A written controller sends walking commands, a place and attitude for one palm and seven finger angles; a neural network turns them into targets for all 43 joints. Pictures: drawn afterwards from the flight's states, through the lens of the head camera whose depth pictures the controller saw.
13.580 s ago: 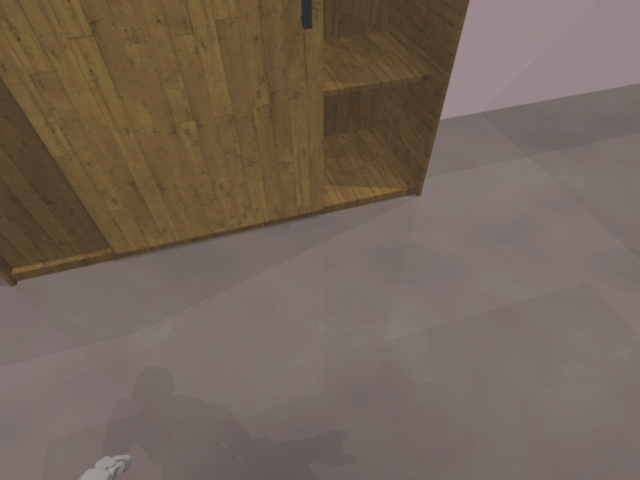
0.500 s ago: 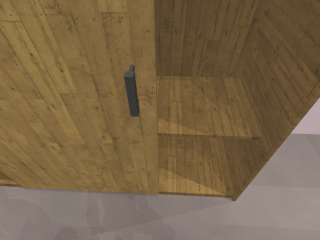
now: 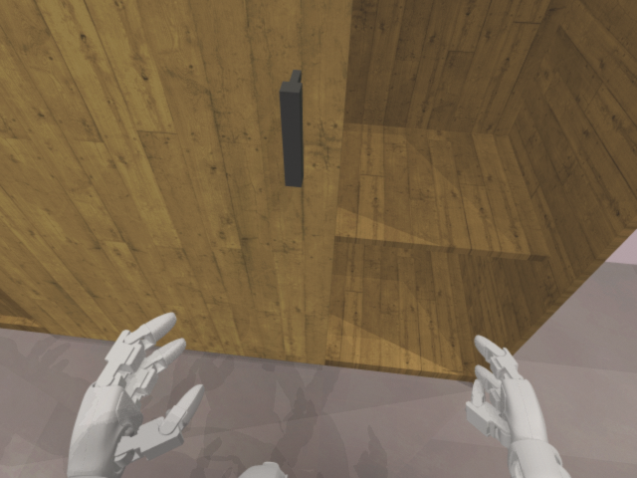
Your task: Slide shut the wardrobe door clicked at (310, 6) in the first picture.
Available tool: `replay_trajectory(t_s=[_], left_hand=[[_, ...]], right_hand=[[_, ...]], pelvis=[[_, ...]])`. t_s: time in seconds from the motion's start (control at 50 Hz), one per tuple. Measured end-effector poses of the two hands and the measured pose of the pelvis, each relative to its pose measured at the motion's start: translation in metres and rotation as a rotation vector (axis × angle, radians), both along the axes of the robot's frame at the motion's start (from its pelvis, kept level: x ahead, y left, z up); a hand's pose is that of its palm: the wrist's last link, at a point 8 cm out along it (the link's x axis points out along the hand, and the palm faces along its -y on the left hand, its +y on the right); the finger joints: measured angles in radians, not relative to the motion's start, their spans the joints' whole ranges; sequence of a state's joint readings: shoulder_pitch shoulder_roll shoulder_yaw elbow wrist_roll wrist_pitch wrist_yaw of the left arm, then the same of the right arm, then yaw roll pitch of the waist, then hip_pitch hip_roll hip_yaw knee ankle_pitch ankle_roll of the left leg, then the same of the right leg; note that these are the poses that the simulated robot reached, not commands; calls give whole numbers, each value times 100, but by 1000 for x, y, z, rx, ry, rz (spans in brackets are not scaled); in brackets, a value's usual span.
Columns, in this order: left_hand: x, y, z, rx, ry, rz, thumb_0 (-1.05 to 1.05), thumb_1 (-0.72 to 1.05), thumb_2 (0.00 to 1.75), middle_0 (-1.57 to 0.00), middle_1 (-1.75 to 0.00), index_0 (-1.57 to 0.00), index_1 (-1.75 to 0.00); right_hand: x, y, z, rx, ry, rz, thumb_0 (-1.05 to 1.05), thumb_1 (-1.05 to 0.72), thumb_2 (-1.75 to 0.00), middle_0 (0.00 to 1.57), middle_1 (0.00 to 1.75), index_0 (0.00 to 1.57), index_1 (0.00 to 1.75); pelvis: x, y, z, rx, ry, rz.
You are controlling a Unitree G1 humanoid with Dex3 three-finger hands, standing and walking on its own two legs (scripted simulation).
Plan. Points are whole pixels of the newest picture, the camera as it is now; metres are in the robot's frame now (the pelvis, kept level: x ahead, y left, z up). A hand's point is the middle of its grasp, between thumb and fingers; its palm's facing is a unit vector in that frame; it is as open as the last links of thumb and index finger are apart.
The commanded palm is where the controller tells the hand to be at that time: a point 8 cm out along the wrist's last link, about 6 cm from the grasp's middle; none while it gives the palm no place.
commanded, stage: raise the hand with hooked fingers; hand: left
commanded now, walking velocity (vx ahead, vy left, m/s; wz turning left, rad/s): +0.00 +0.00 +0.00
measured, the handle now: (295, 130) +0.51 +0.09 +0.18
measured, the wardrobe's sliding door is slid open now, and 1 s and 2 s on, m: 0.46 0.46 0.46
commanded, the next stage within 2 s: move the hooked fingers beside the handle in 1.54 s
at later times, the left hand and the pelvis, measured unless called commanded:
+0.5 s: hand (123, 324) +0.24 +0.23 +0.12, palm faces +0.02 -1.00 -0.08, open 12.5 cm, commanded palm +0.21 +0.29 +0.13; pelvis +0.00 +0.02 +0.03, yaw -1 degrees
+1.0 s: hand (38, 242) +0.27 +0.29 +0.20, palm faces +0.08 -0.99 -0.08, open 14.0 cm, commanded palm +0.24 +0.34 +0.20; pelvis +0.00 +0.02 +0.05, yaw +0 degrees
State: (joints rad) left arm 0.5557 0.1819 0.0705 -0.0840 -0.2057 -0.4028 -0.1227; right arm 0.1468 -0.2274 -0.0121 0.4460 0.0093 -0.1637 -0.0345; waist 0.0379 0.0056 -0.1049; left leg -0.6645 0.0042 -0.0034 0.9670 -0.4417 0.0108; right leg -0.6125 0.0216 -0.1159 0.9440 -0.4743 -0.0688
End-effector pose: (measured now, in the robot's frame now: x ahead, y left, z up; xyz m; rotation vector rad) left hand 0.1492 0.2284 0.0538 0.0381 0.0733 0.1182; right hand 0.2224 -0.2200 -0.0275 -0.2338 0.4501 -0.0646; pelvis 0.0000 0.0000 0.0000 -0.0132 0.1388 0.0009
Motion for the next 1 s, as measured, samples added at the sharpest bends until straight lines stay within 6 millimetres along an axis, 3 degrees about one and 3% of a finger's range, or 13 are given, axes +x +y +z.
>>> replay_trajectory(t_s=[0.08, 0.16, 0.28, 0.38, 0.54, 0.78, 1.0], left_hand=[[10, 11, 21, 25, -115, -38, 2, 35, 66, -24, -65, -23, -65], [33, 10, 29, 17, -89, -143, 1, 25, 62, -24, -71, -24, -71], [52, 25, 40, 7, -19, -126, 1, 11, 56, -26, -81, -25, -80], [58, 39, 58, 32, -71, -90, 1, 0, 51, -27, -88, -26, -87], [68, 57, 75, 41, -91, -94, 0, -19, 43, -28, -100, -27, -99], [85, 92, 115, 47, -127, -58, 0, -44, 32, -30, -116, -29, -115], [98, 116, 147, 52, -138, -42, -1, -50, 30, -30, -120, -30, -119]], right_hand=[[-16, 20, -24, 30, 80, 44, 1, -90, -90, 20, 30, 20, 30], [-45, 27, -40, 64, 174, 11, 1, -90, -90, 21, 30, 21, 30], [-85, 13, -39, 64, 243, -109, 1, -90, -90, 21, 30, 21, 30], [-98, -7, -29, 13, 245, -153, 1, -90, -90, 21, 30, 21, 30], [-82, -18, -7, -37, 169, -155, 1, -90, -90, 20, 30, 20, 30], [-43, 13, 14, 6, 69, -57, 1, -90, -90, 20, 30, 20, 30], [-44, 18, 13, 16, 93, -33, 1, -90, -90, 21, 30, 21, 30]], pelvis=[[-6, 3, -2, -20, 1, 20], [-8, 7, 3, -23, -7, 16], [-2, 12, 17, -11, -26, -12], [1, 17, 24, -9, -42, -17], [4, 22, 33, -11, -73, -16], [7, 24, 45, -9, -133, -4], [5, 20, 51, -5, -162, 1]])
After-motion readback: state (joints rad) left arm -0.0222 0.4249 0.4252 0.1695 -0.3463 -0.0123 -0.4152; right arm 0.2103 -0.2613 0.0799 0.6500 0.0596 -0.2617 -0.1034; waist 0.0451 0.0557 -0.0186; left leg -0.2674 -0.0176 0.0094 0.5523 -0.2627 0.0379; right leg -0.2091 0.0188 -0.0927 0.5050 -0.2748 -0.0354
